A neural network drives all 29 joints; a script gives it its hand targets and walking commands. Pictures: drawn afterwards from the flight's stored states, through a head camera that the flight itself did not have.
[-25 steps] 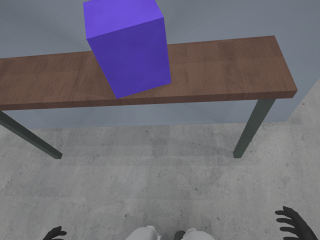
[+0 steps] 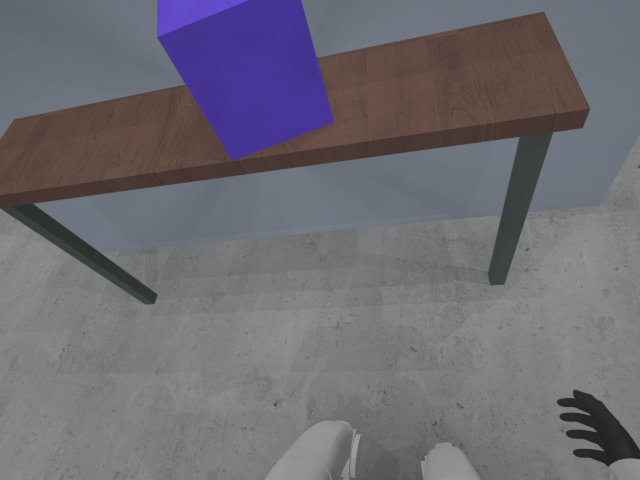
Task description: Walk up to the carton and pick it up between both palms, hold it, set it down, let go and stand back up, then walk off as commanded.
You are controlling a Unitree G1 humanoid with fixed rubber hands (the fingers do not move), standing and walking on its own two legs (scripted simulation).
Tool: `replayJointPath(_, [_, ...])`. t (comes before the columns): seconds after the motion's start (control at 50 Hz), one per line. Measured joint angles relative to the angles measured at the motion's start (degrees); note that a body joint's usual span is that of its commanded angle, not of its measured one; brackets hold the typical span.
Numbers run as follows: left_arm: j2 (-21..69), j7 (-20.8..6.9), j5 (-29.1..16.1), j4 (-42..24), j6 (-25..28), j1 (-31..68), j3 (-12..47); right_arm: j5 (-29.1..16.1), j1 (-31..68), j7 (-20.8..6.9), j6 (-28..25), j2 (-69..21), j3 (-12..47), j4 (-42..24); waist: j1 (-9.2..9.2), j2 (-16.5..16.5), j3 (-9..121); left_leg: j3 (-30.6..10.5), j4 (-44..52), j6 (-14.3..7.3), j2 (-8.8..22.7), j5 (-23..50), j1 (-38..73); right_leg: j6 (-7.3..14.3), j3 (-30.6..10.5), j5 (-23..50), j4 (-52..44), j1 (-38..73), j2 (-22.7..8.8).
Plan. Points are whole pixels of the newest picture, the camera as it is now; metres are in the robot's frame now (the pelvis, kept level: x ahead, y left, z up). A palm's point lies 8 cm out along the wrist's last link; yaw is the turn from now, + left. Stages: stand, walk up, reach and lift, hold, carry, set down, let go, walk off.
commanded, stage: walk off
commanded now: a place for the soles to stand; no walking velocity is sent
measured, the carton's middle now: (250, 55) +0.78 +0.19 +0.09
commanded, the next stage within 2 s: none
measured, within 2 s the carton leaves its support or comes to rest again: neither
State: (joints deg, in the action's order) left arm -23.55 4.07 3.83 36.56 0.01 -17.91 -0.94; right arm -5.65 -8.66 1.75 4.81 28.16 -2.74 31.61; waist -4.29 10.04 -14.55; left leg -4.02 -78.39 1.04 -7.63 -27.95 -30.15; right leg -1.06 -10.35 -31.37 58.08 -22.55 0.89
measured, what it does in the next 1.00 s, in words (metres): steps to the left: left foot, then right foot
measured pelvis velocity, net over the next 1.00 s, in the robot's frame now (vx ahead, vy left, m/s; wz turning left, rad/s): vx -0.19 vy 0.34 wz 0.06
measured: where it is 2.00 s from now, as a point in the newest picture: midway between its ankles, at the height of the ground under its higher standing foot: outside the picture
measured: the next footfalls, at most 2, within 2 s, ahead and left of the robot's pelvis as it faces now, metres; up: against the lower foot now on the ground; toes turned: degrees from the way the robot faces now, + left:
left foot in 0.26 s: +0.08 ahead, +0.17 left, +0.00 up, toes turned -5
right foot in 0.56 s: -0.03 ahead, +0.00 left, -0.01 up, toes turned +16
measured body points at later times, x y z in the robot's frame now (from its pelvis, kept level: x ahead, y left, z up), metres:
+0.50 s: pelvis -0.06 +0.17 +0.03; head +0.03 +0.22 +0.46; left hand -0.01 +0.50 -0.10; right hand +0.15 -0.13 -0.03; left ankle +0.04 +0.19 -0.68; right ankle -0.05 -0.01 -0.64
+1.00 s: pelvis -0.19 +0.34 +0.03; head -0.12 +0.42 +0.46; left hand -0.13 +0.66 -0.13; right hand +0.00 +0.05 -0.02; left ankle -0.10 +0.39 -0.68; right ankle -0.12 +0.15 -0.61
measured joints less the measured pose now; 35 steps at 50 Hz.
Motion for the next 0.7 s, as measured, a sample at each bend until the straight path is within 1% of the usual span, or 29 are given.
replayJointPath(0.08, [-0.5,0.4,0.0,0.0,0.2,0.0,0.0,0.0,0.0,-0.3,0.0,0.6,0.0,0.0,0.00,-0.6,0.0,0.0,-0.2,0.0,0.0,0.0,0.0,-1.2,0.0,0.2,0.0,-0.5,-0.6])
replayJointPath(0.14, [-0.3,0.4,0.0,0.0,0.5,0.0,0.0,0.0,0.0,-0.6,0.0,1.0,0.0,0.0,0.01,-0.9,0.0,0.0,2.1,0.0,0.0,-0.3,-0.1,-2.4,0.0,0.2,0.0,-0.5,-1.1])
replayJointPath(0.2, [-0.4,0.4,0.0,0.0,0.8,0.0,0.0,0.0,0.0,-1.1,-0.1,1.1,0.0,0.0,0.03,-1.6,0.0,-0.1,7.9,0.0,0.5,-1.5,-0.1,-3.4,0.0,0.2,0.0,-0.7,-2.0])
replayJointPath(0.24, [-0.7,0.4,0.0,0.0,0.8,0.1,0.0,0.0,0.0,-1.7,-0.4,1.1,0.0,0.0,0.06,-2.2,0.1,-0.1,15.1,0.0,1.8,-1.4,0.4,-4.2,0.1,0.2,0.0,-1.1,-2.5])
replayJointPath(0.26, [-0.9,0.4,0.0,0.0,0.8,0.5,0.0,0.0,0.0,-2.0,-0.6,1.1,0.0,0.0,0.00,-2.7,-0.3,0.1,17.6,-0.8,1.9,-0.2,0.7,-4.4,0.0,0.3,0.1,-1.0,-2.9])
replayJointPath(0.28, [-1.3,0.4,0.0,0.1,0.8,1.2,0.0,0.0,0.0,-2.3,-1.1,0.7,0.0,0.0,0.01,-3.7,-1.3,0.7,17.3,-2.7,1.2,0.7,0.7,-3.8,-0.4,1.1,0.5,-0.9,-3.4])
replayJointPath(0.3, [-1.4,0.5,0.0,0.2,0.7,2.2,0.0,0.0,0.0,-2.5,-1.6,0.4,0.0,0.0,0.05,-4.2,-2.1,0.9,17.1,-4.3,1.0,1.5,0.7,-2.6,-0.8,1.2,1.8,-1.1,-2.7])
replayJointPath(0.32, [-1.4,0.6,0.0,0.2,0.5,3.2,0.0,0.0,0.0,-2.6,-1.8,-0.1,0.0,0.0,0.07,-4.7,-2.5,0.8,17.3,-5.5,1.0,2.2,0.8,-1.3,-1.1,0.2,4.2,-1.8,-1.2])
replayJointPath(0.34, [-1.4,0.7,0.0,0.2,0.2,4.0,0.0,0.0,0.0,-2.6,-1.9,-0.7,0.0,0.0,0.08,-5.3,-2.5,0.8,18.0,-6.2,1.0,3.1,0.8,-0.4,-1.4,-0.1,6.9,-2.8,0.5])
replayJointPath(0.38, [-1.8,0.7,0.0,0.3,-0.2,5.3,0.0,0.0,-0.1,-2.4,-2.2,-1.9,0.0,0.0,0.06,-7.1,-2.1,0.8,21.0,-6.0,1.0,5.3,1.0,0.7,-1.4,-0.2,10.2,-4.7,3.8])
replayJointPath(0.4, [-2.0,0.7,0.0,0.3,-0.4,5.8,0.0,0.0,-0.1,-2.2,-2.2,-2.4,0.0,0.0,0.05,-8.1,-2.0,0.9,23.1,-4.9,0.9,6.6,1.5,1.1,-1.4,-0.2,10.3,-5.0,5.2])
replayJointPath(0.42, [-2.3,0.7,0.0,0.4,-0.5,6.1,0.0,0.0,-0.1,-2.0,-2.2,-2.8,0.0,0.0,0.04,-9.1,-2.0,0.9,25.6,-2.8,0.7,8.0,2.0,1.3,-1.5,-0.2,9.9,-5.0,6.2])
replayJointPath(0.44, [-2.4,0.7,0.0,0.7,-0.5,6.1,0.0,0.0,-0.1,-1.8,-2.1,-3.0,0.0,0.0,0.02,-9.9,-1.8,0.9,28.5,0.1,0.4,9.8,2.5,1.5,-1.5,-0.2,8.4,-4.6,6.9])
replayJointPath(0.46, [-2.3,0.7,0.0,1.3,-0.5,5.9,0.0,0.0,-0.1,-1.6,-2.0,-3.0,-0.1,0.0,0.00,-10.5,-1.7,0.9,31.6,3.8,0.0,11.7,3.1,1.8,-1.5,-0.2,5.8,-3.8,7.3])
replayJointPath(0.48, [-2.3,0.7,0.0,1.8,-0.5,5.1,0.0,0.0,0.0,-1.4,-1.8,-2.8,-0.3,0.0,-0.03,-10.7,-1.2,1.0,34.4,8.3,-0.4,13.6,3.4,2.6,-1.6,-0.2,2.3,-2.4,7.4])
replayJointPath(0.5, [-2.3,0.7,0.0,2.0,-0.5,3.8,0.0,0.0,0.2,-1.2,-1.6,-2.2,-0.6,0.0,-0.08,-10.3,-1.0,1.0,35.8,12.8,-0.7,15.6,3.3,4.4,-1.6,-0.3,-1.9,0.1,7.4])
replayJointPath(0.52, [-2.5,0.7,0.0,2.0,-0.4,1.8,0.0,0.0,0.4,-1.0,-1.5,-1.3,-1.1,0.0,-0.18,-9.7,-0.7,1.1,34.0,15.2,-1.6,17.8,1.8,6.9,-1.7,-0.3,-7.8,3.3,6.7])
replayJointPath(0.54, [-3.6,0.9,0.0,2.0,-0.2,-1.2,0.0,0.0,0.8,-0.8,-1.5,-0.7,-1.2,0.0,-0.29,-10.2,0.5,1.2,25.9,15.4,-3.2,15.9,-1.6,9.8,-1.9,6.2,-13.2,6.0,4.6])
replayJointPath(0.56, [-5.2,1.2,0.0,2.2,-0.2,-4.5,-0.2,0.0,1.5,-0.6,-1.5,-0.5,-1.2,0.0,-0.76,-11.3,1.8,1.0,16.2,13.2,-4.1,8.9,-4.6,9.3,-2.8,9.2,-15.4,7.0,2.3])
replayJointPath(0.58, [-5.9,1.5,0.0,3.1,-0.4,-6.4,-0.3,0.0,2.4,-0.3,-1.6,-0.5,-1.5,0.0,-0.83,-11.0,2.0,-0.3,8.8,9.9,-3.4,3.4,-5.4,5.2,-3.5,5.7,-14.1,6.7,1.7])
replayJointPath(0.6, [-5.9,1.6,0.0,3.9,-0.8,-6.6,-0.3,0.0,2.4,0.0,-1.8,-0.5,-1.9,0.0,-0.79,-9.8,2.0,-2.4,4.1,6.8,-2.3,0.2,-4.9,2.0,-3.5,3.3,-11.8,6.1,1.7])
replayJointPath(0.62, [-5.7,1.6,0.0,4.0,-0.9,-6.4,-0.3,0.0,2.2,-0.1,-1.9,-0.5,-2.0,0.0,-0.78,-8.7,2.4,-4.7,1.0,3.8,-1.0,-2.6,-3.8,-0.3,-3.5,2.2,-10.0,5.4,1.7])
replayJointPath(0.64, [-5.4,1.7,0.0,3.9,-0.9,-5.4,-0.3,0.0,1.6,-0.4,-2.0,-0.5,-1.9,0.0,-0.75,-8.0,3.0,-7.0,0.1,1.5,0.3,-5.1,-2.3,-1.6,-3.5,1.6,-8.4,4.5,1.3])
replayJointPath(0.66, [-5.3,1.8,0.0,3.9,-0.7,-3.7,-0.3,0.0,0.8,-0.9,-2.1,-0.6,-1.9,0.0,-0.66,-7.9,3.8,-8.6,3.0,-0.4,1.8,-5.7,-0.3,-2.3,-3.5,1.4,-6.5,2.9,0.4])
replayJointPath(0.68, [-5.2,1.8,0.0,3.9,-0.5,-1.4,-0.3,0.0,0.1,-1.3,-2.2,-0.7,-1.9,-0.1,-0.46,-8.1,4.2,-9.4,11.3,-1.2,3.9,-4.4,2.9,-2.4,-3.8,1.6,-3.6,0.9,-0.4])
replayJointPath(0.7, [-5.1,1.8,0.0,3.9,-0.5,1.9,-0.3,0.0,-0.2,-1.4,-2.6,-1.0,-1.9,0.1,-0.30,-8.6,3.2,-8.9,13.5,-1.5,3.3,-8.5,3.8,-2.2,-5.4,1.3,-0.2,-0.5,-0.5])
